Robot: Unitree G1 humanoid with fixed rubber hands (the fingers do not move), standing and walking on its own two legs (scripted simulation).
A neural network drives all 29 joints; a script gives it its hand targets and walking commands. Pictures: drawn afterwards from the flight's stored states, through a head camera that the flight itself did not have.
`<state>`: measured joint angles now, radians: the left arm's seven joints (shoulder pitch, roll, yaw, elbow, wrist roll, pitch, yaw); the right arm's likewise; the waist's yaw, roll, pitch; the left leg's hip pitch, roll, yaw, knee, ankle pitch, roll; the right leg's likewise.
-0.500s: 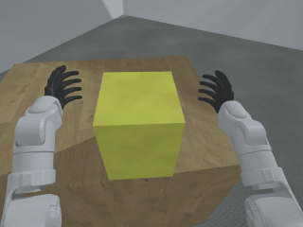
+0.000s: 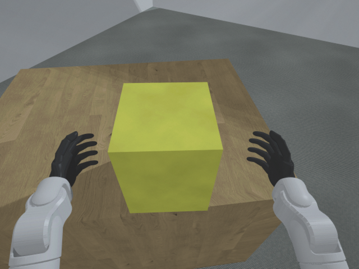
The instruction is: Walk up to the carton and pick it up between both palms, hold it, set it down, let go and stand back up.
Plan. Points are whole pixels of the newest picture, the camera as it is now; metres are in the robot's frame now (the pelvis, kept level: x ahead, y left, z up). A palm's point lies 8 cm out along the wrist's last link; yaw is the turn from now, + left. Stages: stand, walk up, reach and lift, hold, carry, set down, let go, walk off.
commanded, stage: set down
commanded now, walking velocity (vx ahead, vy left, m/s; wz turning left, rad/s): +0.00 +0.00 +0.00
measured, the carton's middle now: (167, 149) +0.38 +0.04 +0.06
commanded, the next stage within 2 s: let go in 1.78 s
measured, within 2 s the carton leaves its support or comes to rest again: neither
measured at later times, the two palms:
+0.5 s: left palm (61, 221) +0.21 +0.24 +0.06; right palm (276, 211) +0.22 -0.17 +0.07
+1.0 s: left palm (69, 248) +0.18 +0.24 +0.00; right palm (273, 230) +0.20 -0.18 +0.00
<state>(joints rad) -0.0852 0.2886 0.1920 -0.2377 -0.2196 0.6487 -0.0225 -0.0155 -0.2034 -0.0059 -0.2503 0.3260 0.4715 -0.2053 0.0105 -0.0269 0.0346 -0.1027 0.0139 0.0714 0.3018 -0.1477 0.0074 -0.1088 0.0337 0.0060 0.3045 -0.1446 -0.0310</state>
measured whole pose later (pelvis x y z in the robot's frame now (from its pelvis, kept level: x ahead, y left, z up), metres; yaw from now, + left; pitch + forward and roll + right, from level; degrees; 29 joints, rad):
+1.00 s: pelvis +0.02 +0.00 +0.00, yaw +1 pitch -2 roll +0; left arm 0.37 0.31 -0.04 0.05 -0.20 0.06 0.00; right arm 0.41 -0.12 0.01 0.03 0.13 0.01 -0.06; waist 0.06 -0.02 0.04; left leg -0.08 0.00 0.05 0.30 -0.18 0.01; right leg -0.07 0.03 0.00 0.29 -0.18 -0.03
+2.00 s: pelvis -0.01 -0.02 -0.01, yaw +6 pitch -8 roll +1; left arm 0.04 0.20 0.06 0.34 -0.01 0.23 -0.08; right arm 0.20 -0.21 -0.01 0.53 0.00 0.06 -0.01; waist 0.06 0.03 0.06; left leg -0.07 0.03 0.05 0.36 -0.17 0.00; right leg -0.06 0.02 -0.06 0.40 -0.21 -0.06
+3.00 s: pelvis +0.00 +0.00 -0.01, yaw +7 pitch -1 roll +0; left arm 0.27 0.28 -0.04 0.24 0.00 -0.16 -0.02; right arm 0.25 -0.25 -0.03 0.68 -0.02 -0.02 0.05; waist 0.00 0.00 -0.01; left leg -0.28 -0.01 -0.02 0.54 -0.25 0.01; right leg -0.23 0.01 -0.07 0.52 -0.28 -0.03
